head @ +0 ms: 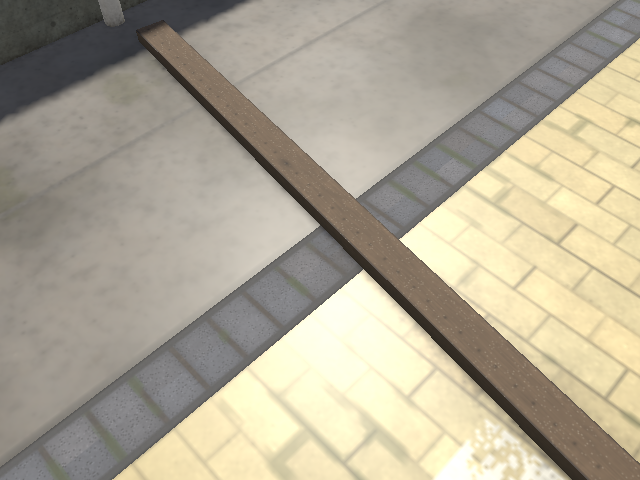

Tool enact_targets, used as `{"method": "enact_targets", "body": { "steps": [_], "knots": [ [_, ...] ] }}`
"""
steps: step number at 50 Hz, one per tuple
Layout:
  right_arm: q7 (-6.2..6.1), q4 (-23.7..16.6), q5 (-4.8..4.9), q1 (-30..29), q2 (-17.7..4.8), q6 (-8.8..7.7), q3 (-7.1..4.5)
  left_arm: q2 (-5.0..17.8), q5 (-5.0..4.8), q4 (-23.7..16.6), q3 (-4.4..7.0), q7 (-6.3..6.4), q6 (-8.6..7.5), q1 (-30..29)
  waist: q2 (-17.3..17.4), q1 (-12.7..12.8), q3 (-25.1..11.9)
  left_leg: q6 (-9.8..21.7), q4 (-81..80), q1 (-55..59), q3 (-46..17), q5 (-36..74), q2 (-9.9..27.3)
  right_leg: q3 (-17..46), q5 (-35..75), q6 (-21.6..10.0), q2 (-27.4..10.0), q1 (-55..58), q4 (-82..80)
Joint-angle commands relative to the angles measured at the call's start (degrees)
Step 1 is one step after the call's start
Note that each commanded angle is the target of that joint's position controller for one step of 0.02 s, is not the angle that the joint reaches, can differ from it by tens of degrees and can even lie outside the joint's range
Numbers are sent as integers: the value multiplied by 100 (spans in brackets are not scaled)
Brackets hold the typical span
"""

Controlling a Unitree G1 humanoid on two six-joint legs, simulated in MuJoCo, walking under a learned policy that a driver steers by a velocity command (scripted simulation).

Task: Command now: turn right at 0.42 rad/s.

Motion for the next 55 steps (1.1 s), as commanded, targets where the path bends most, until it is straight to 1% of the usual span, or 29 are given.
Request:
{"method": "enact_targets", "body": {
  "steps": [1, 2, 3, 4, 6, 12, 15, 17, 18, 19, 20, 21, 22, 23, 27, 32, 36, 38, 40, 42, 43, 44, 45, 46, 47, 48, 49, 51, 55],
  "knots": [
    [18, -320, -151, 390, -939, -102, -240, 473, 47, -396, 131, 33, -51, 85, 153, -71, -933, 560, -1182, 1233, -897, 1414, 1230, 952, -109, -320, -758, 91, 441],
    [6, -285, -289, 252, -1301, -55, -302, 470, 17, -533, 136, 33, -112, 112, 1734, 164, -545, 1512, -1365, 1161, -2137, 2477, 2133, -108, -1965, 38, 161, -959, 1268],
    [-8, -395, -278, 212, -949, -87, -231, 903, 138, -417, 255, 38, -174, 138, 1463, -44, -628, 2030, -1529, 988, -2541, 1798, 2548, -152, -2401, 314, -142, -1117, 2548],
    [-43, -422, -191, 154, -817, -90, -186, 1044, 80, -311, 321, 11, -186, 141, 1085, -53, -528, 1864, -1610, 977, -2208, 610, 2245, -168, -1959, 365, -251, -1310, 3048],
    [-88, -337, 8, 193, -692, -90, -129, 710, 109, -185, 234, -24, -164, 161, 1011, -95, -245, 1413, -1802, 1203, -1818, -1145, 1679, -277, -1231, 485, -371, -1803, 3173],
    [-103, -176, 11, 778, -895, -116, -144, 169, 47, -263, -17, -150, -462, -459, 1122, -489, -27, 1342, -2051, 1039, -1057, -621, 1370, -1206, -777, 456, -680, -1070, 1383],
    [-20, -94, 95, 991, -1071, -101, -164, 232, -3, -228, 8, -185, -618, -349, 1172, -411, 76, 1468, -1937, 503, -1151, -546, 1399, -1374, -991, 320, -528, -71, 269],
    [18, -101, 168, 914, -1034, -57, -130, 299, -36, -2, 78, -191, -686, 208, 971, -54, 63, 1376, -1670, 14, -1221, -642, 1286, -1441, 32, 153, -452, 1041, -849],
    [33, -103, 157, 905, -860, -76, -76, 385, -35, 89, 129, -156, -697, 545, 836, 136, -76, 1185, -1379, -420, -1174, -638, 1134, -1325, 168, 82, -569, 1836, -967],
    [65, -195, 100, 683, -450, -131, 48, 528, -9, 173, 182, -87, -707, 1213, 566, 496, -411, 831, -512, -1176, -914, -899, 770, -698, -97, -56, -1205, 2913, -1006],
    [74, -417, 53, 569, 106, -226, 203, 1022, 137, 222, 277, -24, -692, 1792, -848, 649, -800, 402, 1371, -2339, -76, -1358, 111, 1057, -1080, -511, -2507, 3734, -1414],
    [26, -573, 188, 515, -414, -304, 64, 1268, 210, 339, 373, -87, -729, 1945, -1240, 637, -500, 385, 2549, -2871, -191, -1755, 228, 2271, -2047, -1177, -3216, 2959, -1854],
    [34, -502, 239, 572, -759, -305, -53, 819, 132, 315, 240, -114, -800, 1620, -925, 472, -10, 441, 3111, -3177, -399, -1316, 477, 2004, -2678, -1183, -2977, 2722, -1994],
    [63, -393, 217, 657, -784, -284, -85, 551, 91, 297, 155, -124, -853, 1333, -928, 335, 269, 468, 3288, -3320, -383, -815, 534, 1463, -2429, -987, -2654, 2586, -2093],
    [134, -267, 126, 627, -431, -216, -42, 300, 161, 378, 89, -128, -931, 946, -544, 124, 388, 339, 3336, -3064, -292, 565, 673, -296, 262, -671, -2136, 2093, -2312],
    [222, -484, 88, 78, -222, -165, 58, 439, 160, 621, 127, -79, -923, 944, -377, 175, 478, 145, 1981, -2670, 48, 1605, 684, -1412, 1288, -651, -1990, 1768, -2423],
    [386, -788, 99, -626, -120, -188, 147, 656, 60, 890, 179, -39, -864, 1196, -246, 364, 717, 367, 929, -2298, 482, 1809, 668, -1848, 1532, -592, -2175, 1935, -2444],
    [457, -921, 112, -775, -214, -192, 126, 755, 10, 991, 204, -43, -800, 1250, -251, 310, 688, 574, 616, -2136, 678, 1457, 554, -2029, 2372, -522, -2274, 2308, -2154],
    [480, -978, 96, -574, -431, -165, 24, 972, -7, 1014, 254, -7, -721, 1222, -479, 58, 288, 836, 557, -1455, 1030, 888, 170, -2211, 4654, -414, -2302, 2603, -1366],
    [413, -687, 123, 836, -919, -106, -247, 1107, -36, 972, 269, 39, -630, 1113, -505, -767, -596, 1197, 253, 563, 1170, 865, -291, -2420, 5735, -215, -2119, 2192, 582],
    [286, -483, 130, 1766, -1284, -31, -421, 1016, 9, 859, 211, 69, -672, 1146, -120, -1199, -1073, 1438, 178, 2383, 360, 919, 49, -2365, 4280, 8, -1898, 787, 2195],
    [221, -520, 144, 1624, -1928, -73, -471, 22, 240, 539, -111, -56, -807, 1870, 1609, -343, -1744, 2545, -189, 4396, -3004, 44, 1775, -1904, -1907, 368, -762, -1779, 4506],
    [213, -666, 109, 1909, -1500, -134, -352, 482, 43, 469, -68, -129, -1045, 1272, 995, -833, -2645, 2782, -1254, 4544, -4553, -981, 2160, -555, -2129, 306, -550, -2257, 5171],
    [225, -568, 50, 1682, -1213, -200, -269, 778, -178, 247, 19, -152, -1130, 569, 702, -899, -1644, 2386, -1498, 3878, -3698, -672, 1974, -551, -1525, 204, -822, -2702, 5068],
    [219, -594, 76, 1286, -1096, -240, -223, 698, -123, 175, -26, -112, -1181, 421, 252, -602, -980, 2182, -1524, 2879, -2985, -102, 1731, -609, -975, 139, -1080, -2558, 4537],
    [210, -670, 61, 873, -933, -252, -167, 682, 38, 240, -8, -66, -1174, 415, 61, -325, -599, 2036, -1554, 1996, -2414, 560, 1484, -647, -717, 173, -1259, -2189, 4077],
    [191, -760, -24, 631, -821, -267, -122, 723, 112, 270, 30, -62, -1111, 562, 195, -88, -461, 1998, -1682, 1384, -2056, 1055, 1296, -601, -525, 207, -1383, -1767, 3854],
    [161, -757, -21, 491, -794, -296, -117, 649, 181, 307, 28, -69, -968, 699, 317, 91, -330, 2042, -1895, 771, -1745, 1562, 1136, -700, -374, 353, -1423, -1481, 3511],
    [49, -480, 0, 767, -841, -328, -92, 367, 228, 219, -87, -76, -863, 192, 364, -54, -90, 1855, -1974, 317, -907, 2314, 853, -953, 760, 603, -1368, -1560, 2220]
  ]
}}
